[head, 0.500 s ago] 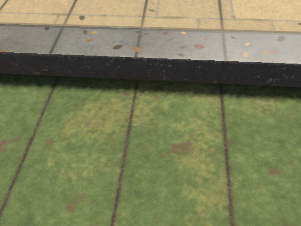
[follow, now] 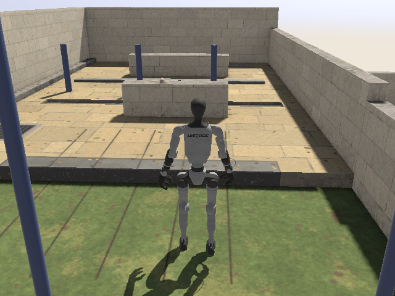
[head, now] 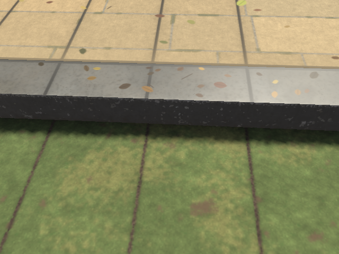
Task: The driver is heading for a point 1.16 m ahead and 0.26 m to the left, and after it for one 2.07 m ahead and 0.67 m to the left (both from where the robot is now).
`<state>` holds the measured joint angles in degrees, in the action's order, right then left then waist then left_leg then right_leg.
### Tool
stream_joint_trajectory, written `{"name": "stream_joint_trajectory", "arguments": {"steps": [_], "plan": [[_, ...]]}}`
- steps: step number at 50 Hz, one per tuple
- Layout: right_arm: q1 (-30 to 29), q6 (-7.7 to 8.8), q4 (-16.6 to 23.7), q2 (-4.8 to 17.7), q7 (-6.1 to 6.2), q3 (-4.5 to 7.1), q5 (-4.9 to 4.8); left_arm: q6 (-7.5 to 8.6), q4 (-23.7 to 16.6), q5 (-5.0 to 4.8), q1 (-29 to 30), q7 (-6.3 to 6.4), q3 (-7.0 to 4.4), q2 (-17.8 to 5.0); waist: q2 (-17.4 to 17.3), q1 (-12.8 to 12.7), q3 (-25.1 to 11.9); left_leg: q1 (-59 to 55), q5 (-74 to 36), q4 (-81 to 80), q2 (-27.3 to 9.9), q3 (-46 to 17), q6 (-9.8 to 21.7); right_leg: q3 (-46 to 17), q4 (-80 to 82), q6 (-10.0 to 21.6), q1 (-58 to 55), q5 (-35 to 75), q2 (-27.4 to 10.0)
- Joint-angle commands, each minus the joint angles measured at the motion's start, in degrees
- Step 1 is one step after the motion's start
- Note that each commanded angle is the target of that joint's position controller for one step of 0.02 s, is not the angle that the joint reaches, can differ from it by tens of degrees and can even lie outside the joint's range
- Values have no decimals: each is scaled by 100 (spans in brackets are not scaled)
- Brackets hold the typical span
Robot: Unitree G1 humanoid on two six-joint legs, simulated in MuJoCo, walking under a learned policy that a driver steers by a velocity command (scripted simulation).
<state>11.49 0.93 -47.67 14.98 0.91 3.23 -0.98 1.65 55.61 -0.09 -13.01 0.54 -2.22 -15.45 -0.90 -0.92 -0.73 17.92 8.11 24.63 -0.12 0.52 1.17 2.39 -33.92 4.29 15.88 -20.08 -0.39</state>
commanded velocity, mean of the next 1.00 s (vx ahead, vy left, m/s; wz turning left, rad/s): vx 0.46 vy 0.00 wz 0.29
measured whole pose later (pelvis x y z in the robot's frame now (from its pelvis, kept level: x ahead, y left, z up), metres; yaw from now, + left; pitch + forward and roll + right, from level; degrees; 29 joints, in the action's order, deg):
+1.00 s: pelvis +0.50 +0.07 -0.02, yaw +20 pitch +2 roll +1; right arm 21.5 3.2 -48.5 17.2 0.1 4.1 0.7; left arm 6.6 43.5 3.1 -2.7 -1.3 -1.7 -15.2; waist -0.5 3.9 1.1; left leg 5.8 27.6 39.0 4.3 -7.7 2.8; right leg 0.1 -30.5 1.7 26.6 -6.1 0.5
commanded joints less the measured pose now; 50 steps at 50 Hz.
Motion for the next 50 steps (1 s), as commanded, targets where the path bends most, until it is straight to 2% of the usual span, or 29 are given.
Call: {"name": "stream_joint_trajectory", "arguments": {"steps": [1,2,3,4,5,6,8,9,13,18,19,21,23,24,25,26,27,28,29,30,33,35,39,41,45,47,48,49,50], "plan": [[-773,85,483,640,5,172,-56,89,255,56,-1029,-11,-101,-291,-305,-535,-141,945,2333,-706,-652,-791,447,-7,874,162,-1259,181,5],[-972,105,607,265,-30,71,-18,117,341,52,-1486,20,-146,-551,524,-656,-123,1655,2178,633,-248,-325,176,-1238,1634,430,-1675,-828,-883],[-1097,185,795,103,-50,25,-58,118,277,-8,-1497,25,-293,-1218,1596,-639,360,2755,1875,1909,303,239,-19,-3154,2728,978,-1672,-2342,-1967],[-1116,296,793,448,-41,105,-152,198,154,128,-1109,56,-300,-1279,1375,-498,817,3063,1800,2713,-58,-340,71,-3756,2938,1239,-1243,-2532,-2303],[-869,361,696,628,-69,155,-157,294,32,88,-796,78,-230,-970,1092,-277,852,3344,1334,2946,-253,-531,103,-3375,2815,1088,-1457,-2058,-2111],[-770,393,592,672,-93,179,-74,352,7,12,-734,57,-184,-787,909,-217,703,3423,1008,2947,-345,-492,101,-2861,2724,873,-1760,-1390,-1867],[-943,442,575,589,-125,178,42,377,26,-45,-847,30,-138,-656,644,-275,533,3269,371,2632,-474,-366,14,-2090,2697,631,-2006,-126,-1596],[-983,435,559,448,-163,144,29,371,55,-16,-931,37,-117,-603,641,-296,457,3057,79,2470,-431,-238,-46,-1680,2696,565,-1977,415,-1458],[-1437,356,694,124,-279,8,-65,330,141,52,-1156,72,-134,-750,724,-492,525,2231,-679,1525,-310,67,-131,-601,2707,435,-1567,1436,-1216],[-1907,288,971,205,-428,-45,-95,290,246,-20,-1308,27,-194,-869,676,-556,834,1966,-589,952,-282,166,153,-131,2600,380,-1817,1892,-1518],[-1919,284,1012,249,-459,-40,-84,273,241,-35,-1269,21,-214,-893,675,-496,847,1882,-433,891,-252,222,254,-37,2474,341,-1931,2285,-1574],[-1603,276,1009,438,-492,44,-30,233,183,-57,-1126,33,-275,-1042,767,-189,541,1159,-64,869,27,501,489,252,1758,222,-2079,4396,-1592],[-15,235,586,899,-436,333,-50,159,72,-27,-1024,94,-285,-1062,630,642,-408,-1043,-187,718,447,628,821,652,-264,-56,-1475,5794,-1305],[974,167,411,1371,-308,509,-56,205,-131,94,-996,114,-223,-936,-112,1006,-1022,-2817,-60,697,-509,-892,1190,702,-2123,-290,74,4007,-1049],[991,183,386,1722,-317,510,-66,383,-358,135,-1483,5,45,-84,-1514,453,-1868,-4318,1532,-346,-1892,-4229,2204,108,-3971,-565,2122,-953,173],[1048,213,405,1182,-305,366,-26,603,-412,-90,-798,-61,-102,-664,-910,784,-1763,-4168,1767,-888,-1870,-4489,1989,-827,-4534,-421,2695,-993,-28],[722,272,422,1030,-285,320,18,719,-639,-250,-288,-75,-181,-918,-751,721,-919,-3486,1098,-934,-1686,-3673,1763,-753,-4497,-287,3057,-505,-252],[327,325,523,946,-288,291,16,770,-674,-195,-147,-26,-176,-874,-102,497,-551,-2628,365,-987,-1437,-3017,1639,-744,-4132,-248,2798,-45,-483],[2,349,619,842,-291,260,53,756,-670,-79,-155,21,-221,-842,89,254,-292,-1870,-232,-1060,-1229,-2526,1567,-749,-3672,-291,2431,197,-627],[-166,368,690,751,-276,223,115,682,-689,-33,-277,28,-249,-812,-20,50,-234,-1384,-546,-1182,-1078,-2269,1536,-814,-3444,-327,2048,312,-736],[-99,390,684,774,-195,222,46,487,-876,73,-179,33,-256,-600,-130,-102,-2,-584,-798,-1442,-925,-1877,1618,-679,-2661,-591,1846,503,-714],[102,384,651,934,-101,266,35,455,-1110,121,359,50,-235,-548,-145,22,210,-316,-738,-1522,-787,-1692,1557,-602,-1812,-750,1988,1174,-611],[525,358,486,938,-30,259,13,538,-1339,75,1185,-76,-96,-297,-266,414,252,-43,-432,-1453,-512,-1219,1180,-404,-65,-744,1237,2895,-281],[747,360,354,956,-34,255,-14,560,-1442,5,1419,-133,-95,-393,-298,511,280,-324,-241,-1348,-676,-1366,1147,-489,204,-685,1189,3043,-262],[957,296,222,998,-23,269,1,594,-1611,-4,1530,-201,-151,-704,-402,445,292,-1337,-621,-751,-1121,-1783,1033,-582,581,-391,1348,2122,-249],[881,252,230,1005,-23,262,19,617,-1496,-1,953,-180,-234,-874,-465,95,55,-1541,-1897,-80,-985,-1716,877,-344,847,-137,565,1669,-64],[1222,301,141,986,-66,229,412,518,-1210,478,47,-174,-165,-729,-284,-95,-468,-1298,-2320,1051,-456,-1264,615,-328,735,-35,-680,1225,-126],[1650,331,288,598,-104,151,249,505,-1166,586,-868,-116,-310,-1324,748,-265,-1414,85,-1019,2903,92,-803,317,-2144,600,525,-2580,1223,-1510],[1969,318,233,549,-116,141,188,362,-940,432,-1304,-127,-470,-1694,1893,-329,-1960,1366,2337,4253,759,-397,174,-4184,1414,1045,-3339,737,-2358]]}}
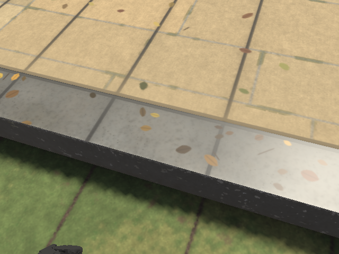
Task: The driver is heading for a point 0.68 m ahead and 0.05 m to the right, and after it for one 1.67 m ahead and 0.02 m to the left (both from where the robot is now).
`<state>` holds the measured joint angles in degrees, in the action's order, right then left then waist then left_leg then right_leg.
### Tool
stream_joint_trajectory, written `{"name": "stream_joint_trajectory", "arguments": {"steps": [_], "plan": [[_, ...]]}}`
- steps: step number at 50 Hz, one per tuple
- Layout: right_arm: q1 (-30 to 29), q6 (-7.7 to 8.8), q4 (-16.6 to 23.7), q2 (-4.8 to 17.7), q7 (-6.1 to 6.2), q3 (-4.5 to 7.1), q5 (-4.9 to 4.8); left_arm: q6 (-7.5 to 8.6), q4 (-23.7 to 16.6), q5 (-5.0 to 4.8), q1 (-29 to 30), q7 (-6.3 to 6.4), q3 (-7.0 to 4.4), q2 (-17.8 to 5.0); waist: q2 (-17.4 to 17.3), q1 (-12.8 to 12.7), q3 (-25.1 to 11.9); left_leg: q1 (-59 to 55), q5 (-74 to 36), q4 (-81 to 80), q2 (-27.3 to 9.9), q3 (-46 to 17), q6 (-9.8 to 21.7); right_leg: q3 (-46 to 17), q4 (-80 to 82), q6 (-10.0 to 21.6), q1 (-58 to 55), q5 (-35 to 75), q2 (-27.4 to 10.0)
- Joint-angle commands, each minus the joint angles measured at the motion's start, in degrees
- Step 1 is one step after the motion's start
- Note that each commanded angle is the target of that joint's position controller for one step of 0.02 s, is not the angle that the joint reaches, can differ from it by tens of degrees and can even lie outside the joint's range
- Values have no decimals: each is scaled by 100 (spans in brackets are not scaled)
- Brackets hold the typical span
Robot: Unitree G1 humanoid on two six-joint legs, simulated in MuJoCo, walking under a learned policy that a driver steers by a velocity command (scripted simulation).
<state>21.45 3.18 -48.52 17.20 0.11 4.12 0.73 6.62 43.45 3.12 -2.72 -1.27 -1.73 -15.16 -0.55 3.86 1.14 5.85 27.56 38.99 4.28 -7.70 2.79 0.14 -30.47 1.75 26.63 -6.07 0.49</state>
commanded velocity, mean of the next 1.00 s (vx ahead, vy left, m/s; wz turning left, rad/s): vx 0.49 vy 0.00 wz -0.10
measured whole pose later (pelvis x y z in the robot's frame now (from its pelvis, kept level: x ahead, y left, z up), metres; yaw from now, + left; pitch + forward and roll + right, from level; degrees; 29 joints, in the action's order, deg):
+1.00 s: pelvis +0.50 +0.02 +0.00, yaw -9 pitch +1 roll +2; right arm 28.0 4.5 -59.1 11.2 1.9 1.4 4.6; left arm -0.5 48.9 1.3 -4.0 1.8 -2.1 -10.6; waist 0.4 3.2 0.7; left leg -7.9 23.8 14.9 2.3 13.8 1.5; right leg 1.4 -96.2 6.1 49.8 -33.0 -1.3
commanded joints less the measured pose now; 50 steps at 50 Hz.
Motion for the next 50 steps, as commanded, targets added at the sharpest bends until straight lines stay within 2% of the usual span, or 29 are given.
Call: {"name": "stream_joint_trajectory", "arguments": {"steps": [1,2,3,5,8,11,15,18,21,22,23,24,25,26,27,28,30,32,34,38,40,42,45,46,48,49,50], "plan": [[435,53,274,638,-22,104,131,-196,213,-65,-2000,34,-410,-1304,864,-787,-1331,3126,159,3198,-10,-35,108,-3755,1263,1119,-3856,-1280,-2163],[-24,64,360,588,-71,89,96,-214,151,-109,-1544,29,-327,-976,429,-708,-750,3088,-391,3077,-246,5,134,-2940,1349,957,-3157,-1150,-1934],[-241,56,411,507,-117,55,108,-215,170,-115,-1304,31,-253,-759,396,-594,-465,2929,-719,2785,-448,93,130,-2396,1514,844,-2661,-614,-1694],[-194,-63,341,406,-173,12,232,-188,284,-168,-1209,44,-196,-585,653,-383,-242,2512,-933,2396,-648,313,29,-1744,1765,743,-2073,-3,-1324],[-277,-134,308,295,-221,-42,229,-64,511,-247,-1476,7,-227,-657,643,-327,-187,2555,-1157,2092,-746,533,-103,-1374,1995,926,-2014,592,-1252],[-975,-117,489,229,-239,-114,204,-65,727,-256,-1751,19,-243,-655,572,-469,80,2956,-1594,1320,-929,703,-227,-1102,2327,1010,-2128,483,-1221],[-1716,-56,658,92,-272,-218,137,-83,934,-245,-2014,17,-244,-654,567,-642,204,2696,-2221,132,-879,955,-269,-681,2353,905,-2187,738,-1062],[-2013,-21,738,112,-232,-228,112,-103,1077,-234,-2184,38,-257,-740,571,-690,255,2291,-2243,-412,-757,1079,-195,-604,2146,803,-2280,1199,-1152],[-1849,19,710,232,-163,-177,116,-145,1172,-216,-2120,92,-275,-819,555,-507,211,1784,-1884,-786,-625,1116,26,-638,1670,695,-2518,1889,-1327],[-1413,57,553,257,-123,-142,140,-160,1188,-229,-2037,99,-268,-823,423,-269,40,1175,-1940,-1148,-474,1189,128,-488,1089,602,-2506,2618,-1208],[-619,125,259,408,-60,-69,210,-171,1208,-226,-2076,99,-206,-676,173,22,-434,74,-1990,-1372,-427,1159,288,-253,70,484,-2247,2937,-916],[392,177,85,831,15,42,323,-154,1016,-239,-1965,105,-116,-458,-400,445,-1136,-1246,-1674,-1495,-1550,-35,585,8,-1466,327,-1331,1593,-616],[664,115,-36,1488,6,217,278,-162,918,-378,-2523,110,-21,22,-1908,211,-1554,-2323,-1368,-2236,-2885,-2424,1241,406,-3195,150,460,-2085,393],[268,49,14,1057,-31,142,76,-235,1044,-192,-2232,158,-189,-657,-833,89,-1042,-1755,-921,-2427,-2659,-2507,1141,-244,-3671,264,864,-2238,63],[-287,49,104,707,-59,38,30,-237,1011,-181,-1962,105,-208,-603,-531,-129,-423,-1090,-955,-2495,-2397,-1763,1030,-303,-3662,323,901,-1727,-189],[-600,84,138,420,-77,-42,47,-230,1015,-207,-1791,75,-164,-437,-338,-254,-145,-556,-1513,-2696,-2135,-1197,916,-277,-3427,298,714,-1350,-375],[-757,172,42,222,-45,-111,38,-347,1112,-137,-1834,46,-136,-286,-435,-465,12,-52,-2555,-2895,-1786,-357,700,-211,-3150,163,299,-1099,-492],[-552,277,-107,260,-20,-108,27,-428,1156,-130,-1818,11,-133,-207,-375,-502,-85,-21,-3320,-2937,-1738,88,687,-199,-3161,94,203,-916,-418],[-419,334,-223,295,0,-106,13,-469,1089,-112,-1526,-17,-144,-186,-337,-486,-23,-112,-3614,-3018,-1725,446,646,-203,-3087,35,519,-618,-418],[-229,311,-385,221,38,-145,43,-483,810,-113,-686,-67,-106,-116,-283,-335,218,-192,-3843,-3106,-1656,1024,585,-85,-2403,-112,957,-33,-463],[39,293,-507,108,67,-175,82,-549,815,-101,-705,-34,-38,43,-536,-319,90,-352,-3839,-2955,-1695,1232,676,213,-2533,-87,875,-96,-456],[170,269,-552,118,117,-181,113,-575,641,-60,-298,-8,-22,19,-294,-233,311,-476,-4177,-2867,-1800,1311,727,315,-2477,-8,1112,-134,-471],[864,179,-823,190,170,-155,215,-573,416,-26,100,89,-25,103,-319,-61,312,-1990,-5084,-2488,-2264,1050,942,343,-3870,282,2622,-1189,-454],[1186,155,-941,260,190,-120,280,-600,287,-34,267,171,-58,140,-468,50,386,-2717,-5054,-2374,-2496,782,1065,197,-4994,395,3707,-1828,-487],[1609,98,-1150,275,214,-69,439,-627,-21,-209,828,344,-93,250,-224,224,770,-3550,-5024,-2333,-3008,491,1305,-233,-7677,513,5777,-3172,-309],[1554,106,-1163,220,227,-89,471,-623,-198,-244,984,419,-74,307,119,110,1008,-3532,-4783,-2407,-3033,704,1159,-393,-8032,541,6299,-3554,-332],[1473,121,-1168,106,212,-133,496,-615,-365,-282,1261,467,-33,384,195,87,1190,-3412,-4727,-2483,-2900,876,1000,-233,-8275,565,6600,-3878,-292]]}}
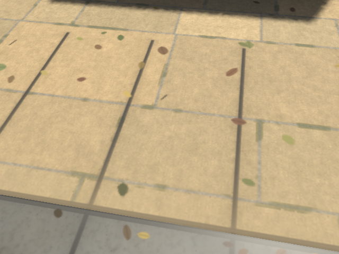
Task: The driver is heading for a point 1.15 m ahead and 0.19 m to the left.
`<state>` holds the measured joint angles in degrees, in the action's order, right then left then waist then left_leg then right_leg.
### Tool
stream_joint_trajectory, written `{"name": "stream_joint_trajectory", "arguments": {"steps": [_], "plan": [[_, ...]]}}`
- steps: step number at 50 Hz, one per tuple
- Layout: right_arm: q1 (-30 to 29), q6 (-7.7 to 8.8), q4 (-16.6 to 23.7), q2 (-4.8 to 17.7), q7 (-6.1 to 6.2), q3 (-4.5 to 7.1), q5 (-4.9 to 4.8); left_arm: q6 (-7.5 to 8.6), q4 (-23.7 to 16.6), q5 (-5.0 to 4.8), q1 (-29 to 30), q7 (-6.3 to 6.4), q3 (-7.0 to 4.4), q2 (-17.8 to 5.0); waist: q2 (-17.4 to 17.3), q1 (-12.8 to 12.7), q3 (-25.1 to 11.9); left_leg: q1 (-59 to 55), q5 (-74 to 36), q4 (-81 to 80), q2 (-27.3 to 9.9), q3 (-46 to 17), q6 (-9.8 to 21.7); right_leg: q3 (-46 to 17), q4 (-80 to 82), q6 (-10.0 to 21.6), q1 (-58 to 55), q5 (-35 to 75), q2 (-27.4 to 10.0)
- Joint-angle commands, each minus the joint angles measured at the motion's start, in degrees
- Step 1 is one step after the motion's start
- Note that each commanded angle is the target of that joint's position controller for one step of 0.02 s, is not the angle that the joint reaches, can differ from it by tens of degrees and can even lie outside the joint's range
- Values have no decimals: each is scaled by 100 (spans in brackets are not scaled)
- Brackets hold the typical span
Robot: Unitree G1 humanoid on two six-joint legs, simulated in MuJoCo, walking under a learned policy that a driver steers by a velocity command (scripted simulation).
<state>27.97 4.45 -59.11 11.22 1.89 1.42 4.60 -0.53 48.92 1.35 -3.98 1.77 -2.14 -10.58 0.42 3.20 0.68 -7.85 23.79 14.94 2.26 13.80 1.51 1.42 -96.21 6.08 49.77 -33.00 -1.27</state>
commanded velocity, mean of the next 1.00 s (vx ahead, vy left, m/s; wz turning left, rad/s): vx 0.09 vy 0.00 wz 0.20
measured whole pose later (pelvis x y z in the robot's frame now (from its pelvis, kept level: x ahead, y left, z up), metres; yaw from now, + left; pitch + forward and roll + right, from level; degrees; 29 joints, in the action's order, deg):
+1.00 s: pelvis +0.38 -0.08 +0.18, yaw +15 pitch +3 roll +0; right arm 7.7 -0.7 -34.6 16.3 -0.8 4.0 -0.1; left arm -0.8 41.5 0.1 -8.0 0.7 -3.0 -18.0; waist 1.1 0.5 4.2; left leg 23.4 12.3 33.3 1.1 3.0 4.0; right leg 6.9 -65.2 -0.3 22.7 -30.0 -0.7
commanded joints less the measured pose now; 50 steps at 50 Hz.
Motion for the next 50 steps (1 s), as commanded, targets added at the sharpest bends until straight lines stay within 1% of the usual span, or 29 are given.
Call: {"name": "stream_joint_trajectory", "arguments": {"steps": [1,4,5,6,7,8,9,10,11,12,13,14,15,16,19,20,21,22,25,30,35,39,43,45,46,47,48,49,50], "plan": [[919,9,-185,559,2,79,151,112,-1194,-147,1886,186,90,84,-134,264,1321,-1981,-4650,-121,-2663,-1182,1033,-249,-2445,194,4738,-1603,-50],[789,7,-298,399,13,-56,-68,139,-2180,-98,2943,92,423,423,-23,46,1526,-1124,-4709,-641,-2219,-418,399,177,-1463,306,4753,-2209,-359],[546,-64,-235,482,40,-70,-168,166,-2411,-104,2907,-29,590,622,4,-166,1315,-337,-4890,-1006,-1818,2,340,836,-200,203,3590,-1833,-334],[-128,-155,56,599,85,-60,-461,112,-2206,-222,1817,-236,701,645,317,-731,511,1702,-6870,-978,-1376,419,473,1366,1924,273,-281,-117,40],[-131,-43,334,968,10,-25,-598,57,-1784,-262,601,-305,520,271,73,-1004,-906,2388,-9195,17,-1505,-31,675,1223,2085,231,-3072,1633,564],[-365,120,584,2021,-247,245,-701,-59,-1160,-263,-1628,-311,190,-284,-1086,-1933,-2139,2426,-11776,1776,-1551,-23,648,1271,2270,326,-4957,2234,1159],[-961,284,905,2248,-408,382,-1022,-115,-923,-140,-2438,-218,-106,-1088,-839,-2521,-2592,3363,-9295,4698,-818,-259,-104,-1389,3867,1241,-6069,3684,78],[-272,359,883,1553,-589,241,-1131,-89,-632,-34,-2535,-98,-278,-1852,1245,-1939,-3890,3674,567,8396,817,-1333,-466,-5051,5636,2132,-6709,8519,-2141],[-171,291,795,1104,-494,177,-890,-11,-597,-165,-2008,-45,-311,-1615,122,-1315,-4200,3212,-404,8719,524,-3103,-226,-4734,5415,1448,-6099,8172,-1739],[-21,98,926,677,-397,132,-828,17,-433,-119,-1361,-79,-336,-1555,-30,-766,-3264,3585,-744,8527,240,-2586,-246,-4344,5702,1279,-5045,5944,-1782],[-148,-72,993,411,-269,116,-554,23,-266,-58,-906,-86,-256,-1132,-503,-402,-1887,3950,-1024,8235,-142,-2125,-242,-3961,5790,985,-3963,4758,-1650],[-305,-246,1082,309,-163,106,-323,66,-174,-63,-573,-80,-95,-543,-388,-172,-879,4147,-998,7966,-314,-2049,-178,-3297,5705,771,-2930,4421,-1396],[-272,-435,1052,215,-104,100,-236,94,-147,16,-314,-52,20,-88,-336,14,-422,4177,-888,7825,-339,-2034,-149,-2691,5778,662,-2174,3725,-1274],[-542,-548,1190,92,-21,85,-293,193,-20,48,-489,-68,49,-4,-72,-6,-278,4279,-735,7913,-296,-2038,-48,-2386,5923,609,-1944,3586,-1236],[-1159,-546,1582,-135,173,51,-387,519,249,64,-820,-166,-37,-239,107,8,-261,5316,-557,8896,-9,-2183,315,-1899,6640,593,-2067,3639,-1385],[-1300,-518,1791,-206,200,11,-295,512,331,43,-811,-163,-47,-261,0,229,-198,5497,-942,8263,-134,-2312,331,-1415,6754,290,-2105,3708,-1238],[-1297,-366,1795,259,68,11,-610,560,53,46,-515,-175,167,192,-102,134,-695,5447,-1549,7756,-135,-2224,427,-848,7080,63,-2412,3426,-967],[-1723,-318,2065,253,60,-3,-667,471,-2,-16,-386,-81,124,2,363,113,-514,5347,-1870,6457,-96,-1973,271,-171,7424,-87,-2463,4122,-721],[-1699,-278,2037,572,10,115,-532,480,-273,70,-328,186,106,-435,601,4,-951,4815,-2852,5250,-80,-1431,-79,517,7601,-145,-3240,6179,-600],[-2011,-527,2140,418,-139,148,-523,294,-449,-44,-707,366,-6,-959,400,-435,-489,5214,-2520,3982,-392,-1361,-134,538,8001,-56,-4486,5218,-1103],[-2599,-695,2523,534,-314,243,-524,-21,-780,-16,-702,295,-163,-1216,176,-799,60,5674,-1263,3559,-762,-1273,-311,215,8164,540,-5212,3763,-1776],[-2725,-661,2761,499,-484,250,-600,-143,-1007,-47,-634,146,-249,-1342,248,-861,-12,5347,-668,3240,-698,-955,-323,503,7675,584,-5557,5268,-1707],[-2339,-552,2732,605,-560,294,-650,-205,-1131,-123,-518,100,-332,-1564,390,-629,-402,4214,-483,2377,-247,-485,-126,922,6847,373,-5626,7180,-1489],[-1712,-481,2567,810,-473,411,-639,-164,-1041,-229,-507,79,-328,-1598,342,-168,-655,3024,-1431,1125,64,-386,189,1263,5962,34,-5338,7546,-1185],[-1188,-471,2500,1134,-342,543,-587,-71,-1004,-257,-537,39,-327,-1541,329,123,-943,1843,-2219,961,-41,-873,523,1266,5231,-223,-4563,7108,-947],[-758,-472,2550,1786,-206,730,-552,27,-1236,-106,-197,0,-234,-1255,-580,337,-1302,535,-4918,1142,-1026,-2215,1024,1249,3764,-497,-3058,3827,-479],[-1167,-465,2741,2095,-174,726,-316,128,-1607,-1,-6,-41,-119,-1029,-1847,2,-1930,-381,-5762,1108,-2436,-4658,2582,598,1708,-919,-1208,-416,679],[-1405,-417,2883,1627,-180,575,-379,243,-1436,-91,-13,-207,-181,-1280,-853,167,-2337,-197,-5173,892,-2456,-4449,2485,-686,1200,-862,-1132,-322,266],[-1744,-405,2961,1400,-150,479,-460,282,-1539,-198,150,-290,-151,-1285,-596,41,-1775,272,-4440,894,-2132,-3747,2081,-690,1304,-815,-955,55,101]]}}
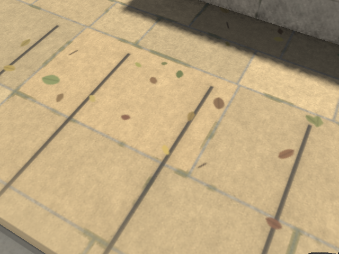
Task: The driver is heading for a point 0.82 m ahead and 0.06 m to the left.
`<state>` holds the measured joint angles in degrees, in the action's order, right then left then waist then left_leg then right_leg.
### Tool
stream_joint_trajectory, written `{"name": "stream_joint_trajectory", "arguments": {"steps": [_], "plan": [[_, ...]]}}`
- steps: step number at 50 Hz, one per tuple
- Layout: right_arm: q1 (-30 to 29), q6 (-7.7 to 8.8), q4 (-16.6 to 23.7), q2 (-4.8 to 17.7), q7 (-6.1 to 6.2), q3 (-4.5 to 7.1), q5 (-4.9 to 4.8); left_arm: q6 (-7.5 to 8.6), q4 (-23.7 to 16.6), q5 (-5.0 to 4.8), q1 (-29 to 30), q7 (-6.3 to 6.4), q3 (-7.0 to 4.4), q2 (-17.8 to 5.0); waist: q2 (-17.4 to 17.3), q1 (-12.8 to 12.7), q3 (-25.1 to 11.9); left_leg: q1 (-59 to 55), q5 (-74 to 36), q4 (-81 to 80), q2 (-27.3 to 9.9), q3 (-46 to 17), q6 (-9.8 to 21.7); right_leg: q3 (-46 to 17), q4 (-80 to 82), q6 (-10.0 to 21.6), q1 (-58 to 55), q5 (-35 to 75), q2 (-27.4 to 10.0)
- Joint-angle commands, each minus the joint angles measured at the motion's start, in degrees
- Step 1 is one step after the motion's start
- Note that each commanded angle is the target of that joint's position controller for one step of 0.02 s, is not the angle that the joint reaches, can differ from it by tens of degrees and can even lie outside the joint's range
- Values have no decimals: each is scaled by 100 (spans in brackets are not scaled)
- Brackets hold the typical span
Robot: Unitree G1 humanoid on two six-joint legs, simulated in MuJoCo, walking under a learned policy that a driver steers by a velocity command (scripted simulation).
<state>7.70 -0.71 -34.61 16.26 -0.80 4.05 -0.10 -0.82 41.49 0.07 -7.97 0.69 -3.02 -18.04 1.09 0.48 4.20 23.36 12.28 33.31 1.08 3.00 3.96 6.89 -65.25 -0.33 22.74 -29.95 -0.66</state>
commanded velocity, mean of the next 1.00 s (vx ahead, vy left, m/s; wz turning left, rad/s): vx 0.17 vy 0.00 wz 0.25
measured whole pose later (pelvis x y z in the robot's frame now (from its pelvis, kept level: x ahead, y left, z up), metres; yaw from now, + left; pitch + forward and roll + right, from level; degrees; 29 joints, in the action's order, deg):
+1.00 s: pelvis +0.18 +0.03 +0.02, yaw +14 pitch +2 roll +0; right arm 15.4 2.7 -41.0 13.0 -0.6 1.6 0.7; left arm 1.4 43.3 0.5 -8.5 0.1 -1.6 -14.3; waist 2.2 1.8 -0.3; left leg 10.0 12.5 20.6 2.1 1.8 2.6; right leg -0.8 -40.7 -1.9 28.4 -12.5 -3.2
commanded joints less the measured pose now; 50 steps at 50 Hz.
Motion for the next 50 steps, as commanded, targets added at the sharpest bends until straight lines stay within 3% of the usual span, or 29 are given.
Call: {"name": "stream_joint_trajectory", "arguments": {"steps": [1,2,4,5,7,9,12,13,14,15,16,17,18,20,24,27,30,32,34,35,36,37,38,39,40,41,44,46,50], "plan": [[35,100,570,736,121,169,-90,315,-769,-13,492,-173,-33,-385,-246,87,-1534,-2256,-2654,-1054,-1597,-2222,1400,-1111,-1223,-160,1822,-13,-44],[-184,95,664,632,147,121,-187,276,-797,58,428,-116,-53,-457,-169,-24,-1247,-1773,-2367,-1177,-1422,-2041,1216,-1096,-699,-222,1705,201,-96],[-289,80,709,779,177,146,-87,214,-758,16,233,-82,-26,-319,-462,-226,-1065,-1121,-2529,-1309,-1139,-1801,1155,-891,80,-307,1135,449,13],[-219,74,695,822,180,173,-34,205,-718,3,146,-37,10,-208,-608,-215,-1129,-1088,-2771,-1264,-1091,-1763,1151,-821,523,-344,967,420,55],[-90,50,675,932,180,231,-21,215,-669,-4,110,36,83,-32,-777,-128,-1283,-927,-2813,-1086,-959,-1661,1061,-744,1358,-331,471,438,148],[23,1,669,1009,155,275,-75,188,-634,-48,32,36,45,-131,-994,-41,-1432,-874,-2449,-928,-995,-1875,995,-706,1872,-320,156,732,253],[-157,-88,724,817,124,211,-133,172,-570,-84,-235,-3,-29,-139,-1261,-141,-1414,-716,-1481,-625,-915,-2103,694,-640,3036,-239,-387,1533,258],[-120,-111,707,666,114,157,-142,189,-542,-50,-393,-17,-57,-123,-1185,-225,-1456,-467,-386,-502,-738,-2084,493,-592,3610,-133,-876,1913,250],[-29,-92,711,329,93,39,-59,196,-602,56,-485,8,-112,-274,-706,-216,-1454,153,1177,-27,-394,-1923,204,-1258,3884,119,-1420,1451,-309],[139,-60,656,-99,54,-94,31,178,-721,139,-652,47,-166,-570,453,-170,-1313,1015,2575,1566,301,-1176,-190,-2577,4496,593,-1752,710,-1477],[134,44,896,244,37,11,-66,231,-680,232,-645,2,-338,-1158,1855,-54,-817,1993,2471,2826,443,-846,-325,-4699,5637,1621,-1161,-1140,-2206],[124,123,739,629,64,125,-151,326,-819,151,-396,10,-299,-887,1302,-73,-452,2242,1914,3542,128,-1085,-353,-4783,5772,1700,-985,-2141,-2134],[121,144,591,743,67,162,-112,377,-751,29,-282,33,-227,-597,884,-30,-190,2348,1466,3744,42,-1055,-399,-4114,5551,1445,-896,-1761,-1886],[181,190,427,507,91,115,-20,435,-633,-51,-446,46,-176,-440,549,-50,-239,2326,951,3788,-146,-851,-474,-3302,5483,1219,-1100,-1061,-1479],[-193,377,406,212,60,9,-47,512,-312,-44,-1101,70,-157,-293,582,-321,-381,2129,149,3099,-331,-402,-456,-2447,5537,1238,-1518,234,-1168],[-463,460,435,-5,25,-102,-98,509,-233,-96,-1161,68,-209,-461,810,-448,-394,1293,171,1514,-321,-181,-451,-1991,5562,1236,-1421,901,-1107],[-424,467,367,141,-20,-59,-144,501,-131,-166,-1268,-28,-257,-674,979,-504,-255,421,491,495,-187,29,-387,-1887,5485,1299,-1126,940,-1206],[-253,494,311,158,-53,-41,-169,465,-60,-222,-1278,-82,-241,-692,814,-365,-156,-188,113,-273,-123,69,-242,-1944,5268,1285,-974,1064,-1281],[400,508,100,325,-22,73,-121,436,-4,-167,-1219,-104,-159,-560,596,34,-462,-1492,-389,-1005,67,89,-81,-1683,4475,1020,-736,2461,-1009],[962,519,48,558,24,157,-59,472,-40,-93,-1103,-118,-58,-290,283,327,-968,-2466,-641,-1119,-468,-524,68,-1217,3400,677,-434,2661,-608],[1426,487,115,1145,81,237,130,548,-307,101,-958,-86,107,208,-1134,360,-1437,-3591,-1868,-1209,-1937,-2399,581,-645,1487,187,968,1039,-20],[1658,473,29,1308,48,302,140,602,-348,26,-1141,-37,48,-93,-1955,357,-1588,-3536,-2296,-1575,-2709,-3654,1487,-781,377,-53,1870,-447,199],[1490,493,22,813,17,163,60,561,-266,-37,-1106,-28,-73,-479,-1184,322,-1289,-3225,-2415,-1455,-2492,-3227,1527,-1036,-291,-134,2012,-356,-137],[1195,502,48,546,-10,70,45,518,-225,-70,-937,-64,-78,-488,-913,198,-1037,-2858,-2606,-1408,-2125,-2499,1289,-1014,-372,-110,2015,-41,-252],[875,487,83,469,-29,31,38,463,-141,-44,-887,-61,-73,-381,-639,57,-897,-2465,-2642,-1508,-1828,-2016,1068,-969,-185,-102,1893,284,-376],[633,489,94,382,-33,-13,12,402,-138,-8,-820,-53,-76,-322,-658,-45,-728,-2085,-2918,-1646,-1662,-1709,959,-970,110,-134,1681,573,-460],[284,523,5,287,1,-72,134,297,37,40,-904,-35,6,58,-795,-332,-776,-1183,-3762,-1749,-1210,-798,877,-793,1027,-230,598,1344,-349],[232,496,-76,385,38,-57,135,281,16,68,-611,-41,92,215,-902,-246,-781,-945,-3940,-1687,-1066,-514,828,-666,1914,-205,99,1725,-246],[594,386,-320,553,51,-19,42,241,-82,40,-192,-49,64,-14,-858,-22,-904,-1319,-3425,-1493,-1325,-851,898,-715,2905,-115,-224,2011,-152]]}}
Velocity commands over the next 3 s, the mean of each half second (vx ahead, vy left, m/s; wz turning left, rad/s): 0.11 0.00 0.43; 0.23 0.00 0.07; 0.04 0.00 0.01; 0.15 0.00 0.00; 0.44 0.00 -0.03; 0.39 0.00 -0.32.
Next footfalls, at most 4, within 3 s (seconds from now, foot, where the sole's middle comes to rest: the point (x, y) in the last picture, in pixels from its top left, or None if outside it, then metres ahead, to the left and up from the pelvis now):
0.28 right None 0.12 -0.15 -0.76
0.70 left None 0.18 0.13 -0.76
1.08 right None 0.33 -0.07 -0.76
2.46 left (110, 200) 0.62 0.26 -0.76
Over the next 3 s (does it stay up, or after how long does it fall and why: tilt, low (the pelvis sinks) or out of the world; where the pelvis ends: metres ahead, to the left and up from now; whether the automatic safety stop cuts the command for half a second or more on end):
stays up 0.73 0.15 0.00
